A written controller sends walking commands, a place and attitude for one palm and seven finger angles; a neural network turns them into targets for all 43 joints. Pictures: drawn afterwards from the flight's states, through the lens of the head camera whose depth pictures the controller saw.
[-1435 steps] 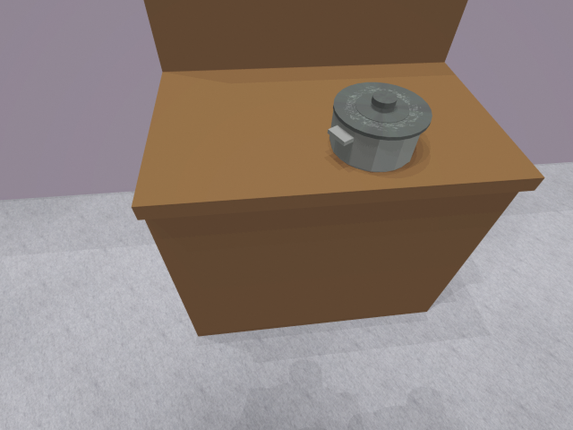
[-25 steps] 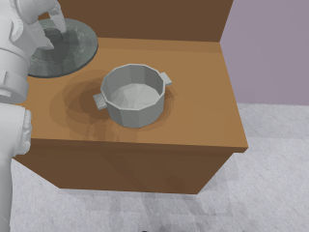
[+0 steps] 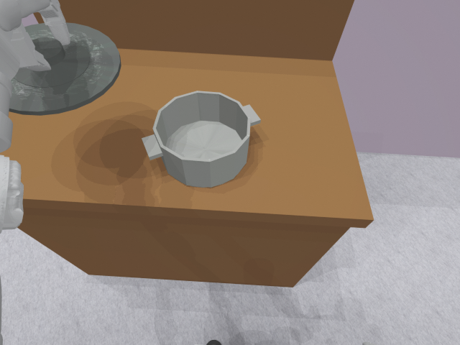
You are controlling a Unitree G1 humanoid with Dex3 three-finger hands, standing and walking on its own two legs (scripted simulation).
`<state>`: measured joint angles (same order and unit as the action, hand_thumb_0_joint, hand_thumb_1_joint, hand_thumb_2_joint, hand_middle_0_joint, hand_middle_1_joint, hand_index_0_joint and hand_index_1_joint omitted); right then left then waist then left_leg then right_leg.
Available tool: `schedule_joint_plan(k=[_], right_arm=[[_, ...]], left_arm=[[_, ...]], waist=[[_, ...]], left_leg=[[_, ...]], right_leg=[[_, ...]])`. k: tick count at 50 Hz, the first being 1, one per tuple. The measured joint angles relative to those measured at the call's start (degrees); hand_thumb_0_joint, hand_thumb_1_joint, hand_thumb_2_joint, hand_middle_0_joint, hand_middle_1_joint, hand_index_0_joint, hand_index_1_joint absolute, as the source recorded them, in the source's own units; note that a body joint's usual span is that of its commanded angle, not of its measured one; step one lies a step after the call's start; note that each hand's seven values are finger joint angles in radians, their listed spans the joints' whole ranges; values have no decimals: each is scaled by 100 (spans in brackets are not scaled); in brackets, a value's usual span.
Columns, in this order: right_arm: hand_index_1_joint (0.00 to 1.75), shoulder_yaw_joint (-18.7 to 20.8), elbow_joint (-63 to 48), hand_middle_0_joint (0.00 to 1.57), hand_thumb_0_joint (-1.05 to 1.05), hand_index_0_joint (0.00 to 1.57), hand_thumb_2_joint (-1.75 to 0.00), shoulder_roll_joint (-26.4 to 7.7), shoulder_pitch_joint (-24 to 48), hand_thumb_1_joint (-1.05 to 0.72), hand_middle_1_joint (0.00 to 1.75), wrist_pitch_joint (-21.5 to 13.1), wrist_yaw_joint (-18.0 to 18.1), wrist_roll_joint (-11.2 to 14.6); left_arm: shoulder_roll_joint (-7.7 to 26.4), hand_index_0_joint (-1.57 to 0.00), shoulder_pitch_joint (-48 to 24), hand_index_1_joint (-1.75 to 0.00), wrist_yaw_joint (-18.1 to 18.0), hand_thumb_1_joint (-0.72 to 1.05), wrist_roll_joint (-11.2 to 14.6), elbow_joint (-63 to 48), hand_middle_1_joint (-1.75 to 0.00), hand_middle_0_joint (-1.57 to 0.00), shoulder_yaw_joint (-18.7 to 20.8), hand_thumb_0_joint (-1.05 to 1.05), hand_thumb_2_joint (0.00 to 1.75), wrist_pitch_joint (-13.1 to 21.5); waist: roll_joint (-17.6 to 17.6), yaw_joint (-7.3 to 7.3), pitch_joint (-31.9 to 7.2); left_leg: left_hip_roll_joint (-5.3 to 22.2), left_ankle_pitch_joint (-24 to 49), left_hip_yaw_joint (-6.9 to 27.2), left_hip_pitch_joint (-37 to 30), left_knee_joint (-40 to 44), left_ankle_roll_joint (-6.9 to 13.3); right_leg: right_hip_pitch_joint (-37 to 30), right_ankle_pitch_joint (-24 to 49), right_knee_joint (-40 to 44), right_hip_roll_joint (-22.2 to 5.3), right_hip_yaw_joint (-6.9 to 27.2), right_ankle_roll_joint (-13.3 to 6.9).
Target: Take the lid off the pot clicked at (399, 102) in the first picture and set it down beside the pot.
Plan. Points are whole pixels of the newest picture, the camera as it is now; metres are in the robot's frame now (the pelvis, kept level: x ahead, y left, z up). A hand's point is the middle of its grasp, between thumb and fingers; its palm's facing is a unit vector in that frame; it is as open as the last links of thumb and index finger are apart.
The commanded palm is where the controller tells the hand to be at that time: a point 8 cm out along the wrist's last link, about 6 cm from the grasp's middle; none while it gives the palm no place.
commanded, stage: move the lid sideways beside the pot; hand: left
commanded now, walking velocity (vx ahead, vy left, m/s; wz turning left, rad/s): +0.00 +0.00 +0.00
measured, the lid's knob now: (45, 51) +0.51 +0.28 +0.21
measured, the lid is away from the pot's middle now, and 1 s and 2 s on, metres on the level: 0.23 0.22 0.24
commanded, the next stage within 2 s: lower the lid onto the table in 0.10 s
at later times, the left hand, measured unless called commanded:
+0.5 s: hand (44, 51) +0.49 +0.27 +0.23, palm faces -0.30 -0.11 -0.95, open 8.3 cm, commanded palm +0.50 +0.27 +0.30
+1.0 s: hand (58, 72) +0.50 +0.27 +0.19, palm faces -0.37 -0.13 -0.92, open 8.3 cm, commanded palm +0.51 +0.27 +0.26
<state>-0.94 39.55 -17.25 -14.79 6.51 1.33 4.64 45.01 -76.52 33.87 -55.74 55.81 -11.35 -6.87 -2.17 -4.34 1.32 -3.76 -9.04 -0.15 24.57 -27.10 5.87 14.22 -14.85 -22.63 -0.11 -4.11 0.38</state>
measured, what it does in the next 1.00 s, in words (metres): stands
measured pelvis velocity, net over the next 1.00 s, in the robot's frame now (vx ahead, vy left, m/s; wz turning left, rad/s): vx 0.01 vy -0.01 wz -0.02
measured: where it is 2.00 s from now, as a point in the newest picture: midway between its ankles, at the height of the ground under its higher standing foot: outside the picture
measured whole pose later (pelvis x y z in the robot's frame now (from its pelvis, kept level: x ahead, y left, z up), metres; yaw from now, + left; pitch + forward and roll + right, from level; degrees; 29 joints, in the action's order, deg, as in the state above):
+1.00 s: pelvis +0.01 -0.01 +0.00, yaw -1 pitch +8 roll -3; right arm -0.7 39.4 -17.9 -16.3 7.2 1.5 5.0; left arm 46.2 -72.4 32.3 -55.5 61.1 -8.0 -4.0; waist -1.6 -6.3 1.2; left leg -2.6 -11.1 -0.9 26.5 -29.6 5.3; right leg 16.1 -16.0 -24.3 0.9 -3.0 0.3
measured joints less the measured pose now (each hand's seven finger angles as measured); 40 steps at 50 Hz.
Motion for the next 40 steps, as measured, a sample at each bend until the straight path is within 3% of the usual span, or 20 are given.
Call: schedule_joint_plan(k=[13,19,32,40], right_arm=[[30,8,110,20,1,20,-90,-20,3,-91,30,-7,-4,23],[30,-25,61,20,1,20,-90,-23,31,-91,30,-64,-9,20],[30,8,47,20,1,20,-90,-14,-129,-91,30,-18,-8,17],[30,20,73,20,1,20,-90,-29,-154,-91,30,-36,48,10]], left_arm=[[-56,-59,-94,-94,51,15,80,50,-100,-71,-141,-2,86,-20],[-44,-59,-57,-94,16,15,46,299,-100,-71,148,-2,86,-18],[-44,-58,78,-94,-60,15,-15,412,-100,-71,21,-3,86,-23],[34,-58,263,-94,-91,15,13,391,-100,-71,194,-2,85,149]], waist=[[-6,2,26],[-13,-97,9],[14,-109,35],[58,-159,23]], left_leg=[[-1,-17,31,27,-46,-6],[20,-50,-17,36,-78,-8],[54,-100,-19,107,-143,-34],[72,-144,-49,110,-165,-43]], right_leg=[[12,-17,-31,6,-25,7],[45,-38,-76,15,29,34],[110,-71,-119,50,41,3],[129,-103,-148,62,78,-1]])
